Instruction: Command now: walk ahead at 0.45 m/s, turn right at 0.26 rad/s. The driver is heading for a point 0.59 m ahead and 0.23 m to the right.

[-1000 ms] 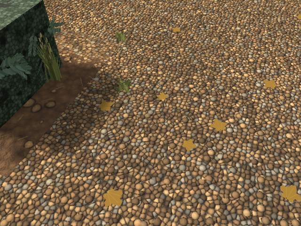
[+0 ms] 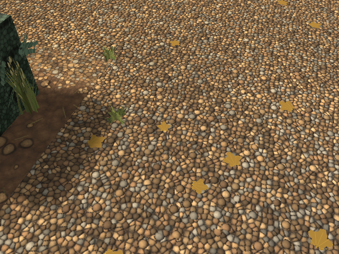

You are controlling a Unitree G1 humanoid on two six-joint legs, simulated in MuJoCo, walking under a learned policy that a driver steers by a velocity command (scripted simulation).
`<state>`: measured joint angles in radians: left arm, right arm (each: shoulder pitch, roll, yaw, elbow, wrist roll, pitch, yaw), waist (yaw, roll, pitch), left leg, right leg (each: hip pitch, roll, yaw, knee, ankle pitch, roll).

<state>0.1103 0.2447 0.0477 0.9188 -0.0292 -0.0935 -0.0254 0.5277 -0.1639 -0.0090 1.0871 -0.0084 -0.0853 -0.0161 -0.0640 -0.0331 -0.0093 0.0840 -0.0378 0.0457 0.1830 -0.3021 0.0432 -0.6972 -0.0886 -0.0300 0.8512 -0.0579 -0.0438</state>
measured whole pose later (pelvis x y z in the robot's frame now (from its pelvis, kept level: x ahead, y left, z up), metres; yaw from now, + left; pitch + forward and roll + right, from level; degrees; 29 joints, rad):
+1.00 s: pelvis +0.44 -0.07 +0.00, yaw -31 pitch +1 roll +1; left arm 0.18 0.28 0.05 0.67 0.00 0.05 0.02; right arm 0.16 -0.28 -0.05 0.77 0.00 -0.02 -0.01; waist -0.03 0.00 0.05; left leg -0.33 0.04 0.10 0.43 -0.12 0.02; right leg -0.42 -0.03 0.02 0.74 -0.33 0.03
